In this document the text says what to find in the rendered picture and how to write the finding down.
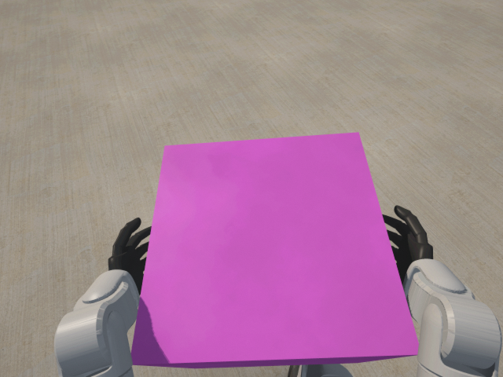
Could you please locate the right robot hand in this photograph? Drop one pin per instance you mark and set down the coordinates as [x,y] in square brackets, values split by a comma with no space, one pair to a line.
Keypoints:
[412,242]

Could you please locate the carton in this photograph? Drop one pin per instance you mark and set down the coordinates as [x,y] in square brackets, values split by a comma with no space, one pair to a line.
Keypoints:
[269,252]

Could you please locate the robot right forearm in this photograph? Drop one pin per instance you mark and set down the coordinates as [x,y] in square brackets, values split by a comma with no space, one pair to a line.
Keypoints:
[459,336]

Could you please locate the left robot hand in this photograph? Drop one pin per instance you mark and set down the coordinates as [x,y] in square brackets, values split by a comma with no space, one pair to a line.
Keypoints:
[124,254]

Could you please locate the robot left forearm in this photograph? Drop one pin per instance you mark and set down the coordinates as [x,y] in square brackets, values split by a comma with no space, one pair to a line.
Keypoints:
[91,341]

